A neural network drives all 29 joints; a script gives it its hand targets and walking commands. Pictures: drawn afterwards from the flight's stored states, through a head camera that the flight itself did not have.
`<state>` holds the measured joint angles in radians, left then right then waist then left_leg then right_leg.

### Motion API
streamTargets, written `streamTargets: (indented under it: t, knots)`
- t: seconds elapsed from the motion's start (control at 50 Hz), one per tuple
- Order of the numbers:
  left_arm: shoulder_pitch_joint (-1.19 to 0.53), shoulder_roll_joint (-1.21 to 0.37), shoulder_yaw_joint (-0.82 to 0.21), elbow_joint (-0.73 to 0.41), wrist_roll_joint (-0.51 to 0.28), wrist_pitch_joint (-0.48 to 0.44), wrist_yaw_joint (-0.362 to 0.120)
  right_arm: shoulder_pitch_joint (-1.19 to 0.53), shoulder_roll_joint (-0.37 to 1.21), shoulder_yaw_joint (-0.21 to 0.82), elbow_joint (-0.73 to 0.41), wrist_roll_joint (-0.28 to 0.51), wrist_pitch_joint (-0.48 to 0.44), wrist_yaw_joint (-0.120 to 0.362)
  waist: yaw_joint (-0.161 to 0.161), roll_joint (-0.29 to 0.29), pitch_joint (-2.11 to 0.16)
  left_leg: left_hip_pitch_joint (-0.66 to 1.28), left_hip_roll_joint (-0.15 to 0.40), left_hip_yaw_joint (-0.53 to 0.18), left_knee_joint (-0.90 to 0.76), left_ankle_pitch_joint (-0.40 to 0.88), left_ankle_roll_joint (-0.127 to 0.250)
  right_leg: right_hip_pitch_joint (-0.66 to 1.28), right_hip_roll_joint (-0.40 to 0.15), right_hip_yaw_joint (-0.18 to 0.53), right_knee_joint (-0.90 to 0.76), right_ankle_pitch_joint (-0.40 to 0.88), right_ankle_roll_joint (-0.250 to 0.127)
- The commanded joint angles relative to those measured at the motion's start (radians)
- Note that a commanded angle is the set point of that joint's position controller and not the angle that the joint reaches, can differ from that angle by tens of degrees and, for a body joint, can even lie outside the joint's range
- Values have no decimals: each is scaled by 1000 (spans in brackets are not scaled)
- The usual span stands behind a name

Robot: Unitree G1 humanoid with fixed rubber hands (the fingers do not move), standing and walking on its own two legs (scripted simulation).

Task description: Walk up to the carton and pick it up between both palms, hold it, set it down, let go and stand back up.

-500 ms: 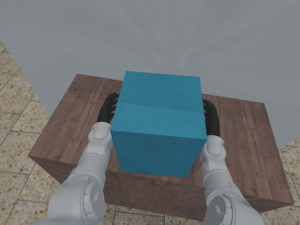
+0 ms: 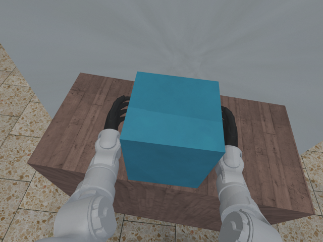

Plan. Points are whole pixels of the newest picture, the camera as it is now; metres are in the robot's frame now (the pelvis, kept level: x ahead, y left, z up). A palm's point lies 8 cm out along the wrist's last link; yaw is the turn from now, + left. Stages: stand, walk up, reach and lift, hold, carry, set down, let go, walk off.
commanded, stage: set down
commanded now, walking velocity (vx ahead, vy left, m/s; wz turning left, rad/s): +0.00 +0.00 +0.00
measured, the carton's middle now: (169, 134) +0.39 -0.02 +0.00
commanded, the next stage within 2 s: none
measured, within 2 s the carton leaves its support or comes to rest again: neither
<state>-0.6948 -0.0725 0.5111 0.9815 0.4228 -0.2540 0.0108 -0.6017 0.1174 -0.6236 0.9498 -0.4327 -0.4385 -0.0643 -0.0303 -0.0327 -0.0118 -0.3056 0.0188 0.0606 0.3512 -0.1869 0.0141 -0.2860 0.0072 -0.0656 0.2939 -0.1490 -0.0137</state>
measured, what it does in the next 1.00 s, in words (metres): stands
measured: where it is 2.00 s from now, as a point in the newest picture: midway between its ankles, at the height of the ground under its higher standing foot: outside the picture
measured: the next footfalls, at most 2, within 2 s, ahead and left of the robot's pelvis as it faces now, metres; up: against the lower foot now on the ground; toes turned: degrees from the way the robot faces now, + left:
none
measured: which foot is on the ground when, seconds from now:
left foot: down 0.00-1.00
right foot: down 0.00-1.00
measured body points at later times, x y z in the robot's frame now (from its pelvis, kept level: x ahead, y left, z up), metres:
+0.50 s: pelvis +0.00 +0.01 -0.01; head +0.06 +0.02 +0.43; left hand +0.42 +0.15 +0.01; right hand +0.40 -0.17 +0.02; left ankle -0.01 +0.11 -0.75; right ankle -0.01 -0.11 -0.75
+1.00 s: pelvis -0.02 -0.01 -0.02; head +0.02 +0.01 +0.43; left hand +0.43 +0.19 +0.06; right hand +0.40 -0.23 +0.07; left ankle -0.02 +0.11 -0.75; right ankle -0.01 -0.11 -0.75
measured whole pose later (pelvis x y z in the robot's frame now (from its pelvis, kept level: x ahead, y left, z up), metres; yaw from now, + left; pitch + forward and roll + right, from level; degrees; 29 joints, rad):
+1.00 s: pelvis -0.02 -0.01 -0.02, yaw -1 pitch +16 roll -1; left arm -0.92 0.30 -0.08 1.31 -0.29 -0.20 0.02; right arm -0.85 -0.30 0.10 1.20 0.42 -0.16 -0.03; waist -0.04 -0.02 -0.22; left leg -0.62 0.04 0.04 0.60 -0.26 0.00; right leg -0.61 0.02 -0.06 0.55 -0.22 -0.03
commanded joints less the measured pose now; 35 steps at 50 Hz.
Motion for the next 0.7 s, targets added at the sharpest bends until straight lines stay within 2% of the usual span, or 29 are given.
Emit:
streamTargets:
  t: [0.0,0.12,0.24,0.28,0.32,0.34,0.4,0.46,0.52,0.56,0.6,0.66,0.68]
  knots:
    - [-408,-386,-200,0,50,-18,-70,-427,443,270,52,-92,11,113,18,24,-395,52,4,27,-32,238,-22,279,-15,-8,42,355,33]
    - [-398,-354,-187,-8,53,-19,-60,-411,406,248,62,-89,17,113,25,40,-394,66,5,26,-19,251,-24,234,-12,-8,38,315,27]
    - [-390,-125,-121,-46,32,-26,-2,-385,168,198,54,-25,19,67,31,40,-427,63,5,29,-1,273,-26,234,-7,7,52,323,27]
    - [-392,6,-130,-44,-21,-27,38,-386,28,213,72,60,25,33,35,57,-442,44,5,28,16,288,-31,220,-4,23,64,333,20]
    - [-434,120,-178,-61,-119,-37,83,-429,-104,281,82,199,27,-7,34,85,-540,28,5,24,64,326,-42,200,9,39,96,378,11]
    - [-448,146,-195,-45,-167,-42,101,-457,-135,332,87,267,28,-22,46,87,-588,8,6,20,94,351,-46,191,16,46,120,413,11]
    - [-497,215,-265,2,-289,-68,123,-519,-219,437,91,425,31,-51,39,86,-726,-18,2,4,164,394,-60,170,24,56,179,485,13]
    - [-538,278,-315,95,-375,-97,121,-574,-300,488,128,510,31,-62,29,76,-797,-3,6,-10,224,435,-73,91,30,49,215,485,16]
    - [-576,318,-384,174,-455,-115,110,-606,-376,529,196,590,29,-62,4,84,-807,49,14,-29,280,494,-94,-25,41,31,229,463,15]
    - [-588,342,-415,186,-501,-113,100,-633,-432,550,209,640,27,-58,-6,95,-840,97,16,-40,317,574,-106,-85,50,21,239,490,15]
    - [-621,369,-455,147,-545,-94,91,-663,-494,564,206,692,44,-49,-18,130,-876,158,19,-50,342,648,-122,-148,60,10,241,496,9]
    - [-650,407,-503,89,-613,-42,71,-696,-567,606,189,767,102,-29,-32,133,-882,199,22,-60,345,659,-122,-197,65,4,229,468,9]
    - [-632,405,-521,109,-630,-24,62,-679,-557,638,211,792,125,-20,-28,117,-833,201,22,-66,341,652,-112,-202,64,6,224,456,10]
